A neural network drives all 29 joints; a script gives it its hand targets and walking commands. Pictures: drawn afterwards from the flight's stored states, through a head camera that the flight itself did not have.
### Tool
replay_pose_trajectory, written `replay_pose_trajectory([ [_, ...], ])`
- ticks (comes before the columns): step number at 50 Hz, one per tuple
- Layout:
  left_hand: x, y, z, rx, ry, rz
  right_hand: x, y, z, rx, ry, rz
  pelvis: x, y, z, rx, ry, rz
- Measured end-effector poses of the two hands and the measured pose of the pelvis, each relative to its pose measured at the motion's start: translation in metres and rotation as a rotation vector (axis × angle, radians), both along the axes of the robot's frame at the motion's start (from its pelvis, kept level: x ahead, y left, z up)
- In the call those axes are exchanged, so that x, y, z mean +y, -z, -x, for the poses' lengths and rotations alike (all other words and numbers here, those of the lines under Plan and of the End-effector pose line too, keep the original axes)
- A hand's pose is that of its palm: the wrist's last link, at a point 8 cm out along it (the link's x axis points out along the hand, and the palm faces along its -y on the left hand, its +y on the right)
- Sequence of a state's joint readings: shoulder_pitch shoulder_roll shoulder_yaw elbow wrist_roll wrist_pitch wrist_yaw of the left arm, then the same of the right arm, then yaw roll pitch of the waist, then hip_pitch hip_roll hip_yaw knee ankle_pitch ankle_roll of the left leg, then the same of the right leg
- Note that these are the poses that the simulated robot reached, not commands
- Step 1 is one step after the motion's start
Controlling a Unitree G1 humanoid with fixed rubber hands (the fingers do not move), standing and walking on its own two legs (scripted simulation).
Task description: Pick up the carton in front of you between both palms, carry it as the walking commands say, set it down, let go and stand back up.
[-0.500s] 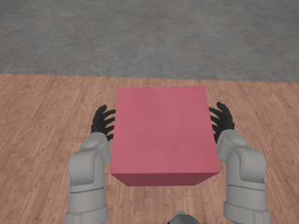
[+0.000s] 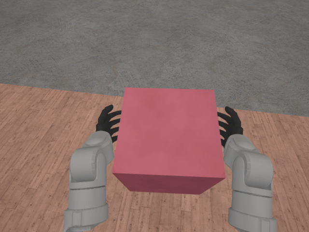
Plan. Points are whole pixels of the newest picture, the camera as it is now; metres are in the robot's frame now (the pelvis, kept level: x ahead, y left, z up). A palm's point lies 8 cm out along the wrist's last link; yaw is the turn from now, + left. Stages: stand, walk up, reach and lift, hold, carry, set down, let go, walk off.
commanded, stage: carry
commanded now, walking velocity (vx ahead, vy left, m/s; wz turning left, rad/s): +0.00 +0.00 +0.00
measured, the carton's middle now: (166, 146) +0.34 +0.00 +0.03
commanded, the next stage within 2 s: none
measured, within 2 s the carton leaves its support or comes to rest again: neither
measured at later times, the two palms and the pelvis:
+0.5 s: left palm (118, 114) +0.38 +0.13 +0.11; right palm (239, 117) +0.38 -0.17 +0.11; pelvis +0.06 -0.02 +0.01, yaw +0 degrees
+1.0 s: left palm (126, 125) +0.34 +0.10 +0.12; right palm (257, 129) +0.34 -0.20 +0.12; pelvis +0.03 -0.04 +0.00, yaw -1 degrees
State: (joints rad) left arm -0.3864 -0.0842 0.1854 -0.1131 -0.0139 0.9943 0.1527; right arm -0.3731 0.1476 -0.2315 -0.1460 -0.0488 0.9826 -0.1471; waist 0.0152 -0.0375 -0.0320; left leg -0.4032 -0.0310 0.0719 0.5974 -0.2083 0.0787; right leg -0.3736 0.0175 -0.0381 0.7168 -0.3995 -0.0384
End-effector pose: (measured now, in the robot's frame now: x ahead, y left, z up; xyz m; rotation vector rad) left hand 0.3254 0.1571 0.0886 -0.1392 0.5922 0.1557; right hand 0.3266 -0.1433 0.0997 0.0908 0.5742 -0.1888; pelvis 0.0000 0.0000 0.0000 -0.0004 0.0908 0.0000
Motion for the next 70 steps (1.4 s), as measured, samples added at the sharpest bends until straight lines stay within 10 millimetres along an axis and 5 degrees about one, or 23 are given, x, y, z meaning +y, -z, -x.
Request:
replay_pose_trajectory([
  [8, -0.023, -0.013, -0.042, 0.010, 0.053, -0.044, -0.023, 0.003, -0.024, 0.011, 0.052, -0.045, 0.003, 0.000, -0.034, 0.020, 0.015, 0.015],
  [25, -0.026, -0.019, -0.054, 0.014, -0.013, -0.031, -0.027, -0.009, -0.058, 0.015, -0.011, -0.030, -0.021, -0.007, -0.058, 0.013, 0.002, -0.005],
  [48, -0.052, -0.023, -0.018, 0.007, 0.005, -0.032, -0.052, -0.016, -0.018, 0.008, 0.006, -0.028, -0.041, 0.000, -0.028, -0.038, 0.013, -0.015],
  [54, -0.048, -0.028, -0.017, 0.003, -0.001, -0.029, -0.049, -0.025, -0.019, 0.004, -0.004, -0.010, -0.039, 0.002, -0.035, -0.038, 0.009, -0.029],
  [62, -0.027, -0.019, -0.050, 0.015, 0.010, -0.034, -0.027, -0.018, -0.052, 0.016, -0.001, -0.016, -0.021, 0.009, -0.063, -0.031, 0.019, -0.030],
  [70, -0.043, -0.012, -0.107, 0.042, 0.032, -0.030, -0.044, 0.001, -0.090, 0.045, 0.054, -0.041, -0.018, 0.001, -0.101, -0.009, 0.004, -0.010],
])
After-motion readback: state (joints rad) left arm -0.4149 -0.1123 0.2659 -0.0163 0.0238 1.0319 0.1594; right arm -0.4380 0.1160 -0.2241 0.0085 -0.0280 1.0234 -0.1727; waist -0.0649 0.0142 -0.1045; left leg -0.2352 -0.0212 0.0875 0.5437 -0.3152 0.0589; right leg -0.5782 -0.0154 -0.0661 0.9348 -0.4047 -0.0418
